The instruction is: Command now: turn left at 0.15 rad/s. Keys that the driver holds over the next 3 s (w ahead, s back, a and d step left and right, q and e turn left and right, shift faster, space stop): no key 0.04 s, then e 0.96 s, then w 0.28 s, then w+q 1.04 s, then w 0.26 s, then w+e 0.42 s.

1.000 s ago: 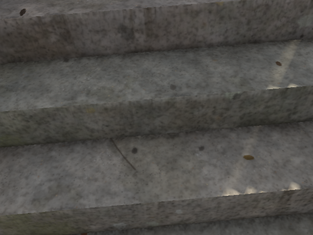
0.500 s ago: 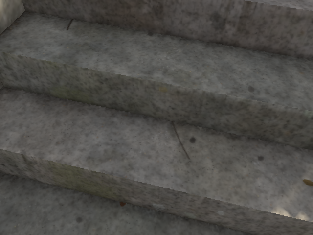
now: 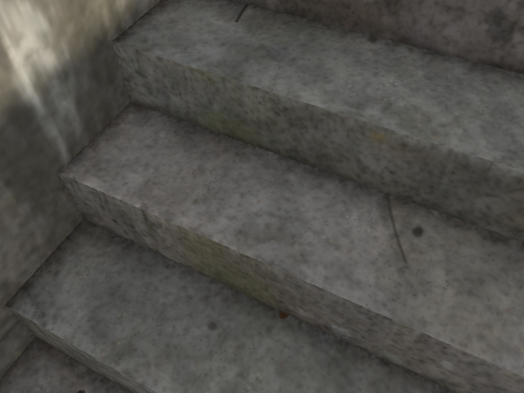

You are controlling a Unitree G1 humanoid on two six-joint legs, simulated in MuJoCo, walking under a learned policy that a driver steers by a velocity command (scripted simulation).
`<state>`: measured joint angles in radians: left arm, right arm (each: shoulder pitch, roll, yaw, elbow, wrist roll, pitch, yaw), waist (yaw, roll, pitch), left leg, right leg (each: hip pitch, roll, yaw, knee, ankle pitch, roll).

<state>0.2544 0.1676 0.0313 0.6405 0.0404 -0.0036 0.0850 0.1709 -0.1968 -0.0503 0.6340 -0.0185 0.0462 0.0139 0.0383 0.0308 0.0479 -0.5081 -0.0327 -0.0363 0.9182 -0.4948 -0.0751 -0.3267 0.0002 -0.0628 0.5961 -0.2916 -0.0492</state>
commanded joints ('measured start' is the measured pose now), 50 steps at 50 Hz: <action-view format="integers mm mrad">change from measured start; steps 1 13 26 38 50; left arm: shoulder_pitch -10 58 85 -32 -113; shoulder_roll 145 88 218 187 97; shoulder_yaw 44 65 92 79 69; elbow -50 69 -46 -62 -64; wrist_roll -4 -25 1 -1 15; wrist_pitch -16 10 -1 -4 41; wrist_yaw -16 -50 -22 -20 -85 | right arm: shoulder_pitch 85 142 -11 8 24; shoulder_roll -4 -73 -55 -66 -81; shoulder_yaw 4 -3 -22 5 -5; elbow -21 -48 -109 -132 -121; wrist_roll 21 -29 11 10 -22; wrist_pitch -17 -104 -48 -32 -64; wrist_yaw -5 -74 -62 -67 -115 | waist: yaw -14 -61 52 -17 -39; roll -239 18 -303 -192 28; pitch -119 -105 -5 -108 -32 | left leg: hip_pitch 175 349 -184 15 295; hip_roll -16 313 48 -1 244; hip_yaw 131 -130 38 57 -94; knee -293 -603 225 -55 -531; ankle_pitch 96 473 8 41 216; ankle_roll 58 325 51 93 336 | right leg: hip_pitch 62 -155 62 66 -490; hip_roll -171 -12 -297 -147 60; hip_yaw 221 98 635 471 131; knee -177 535 -336 -100 849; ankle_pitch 196 -206 9 530 5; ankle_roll -159 87 -266 -173 140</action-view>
